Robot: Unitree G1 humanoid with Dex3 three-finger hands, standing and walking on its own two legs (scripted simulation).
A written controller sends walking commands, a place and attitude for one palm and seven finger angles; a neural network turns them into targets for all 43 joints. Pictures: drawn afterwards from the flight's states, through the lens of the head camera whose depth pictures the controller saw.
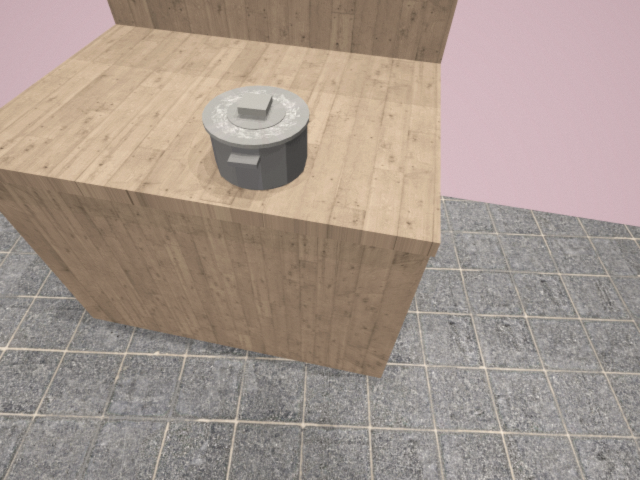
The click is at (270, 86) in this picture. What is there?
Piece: lid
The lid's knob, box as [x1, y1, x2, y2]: [237, 92, 272, 116]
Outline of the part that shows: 245,92 237,107 238,113 266,116 272,101 271,95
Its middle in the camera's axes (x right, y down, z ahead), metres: -0.12 -0.25 +0.71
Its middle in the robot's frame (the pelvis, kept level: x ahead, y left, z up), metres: +0.71 +0.17 +0.08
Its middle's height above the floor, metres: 0.86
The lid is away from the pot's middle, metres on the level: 0.00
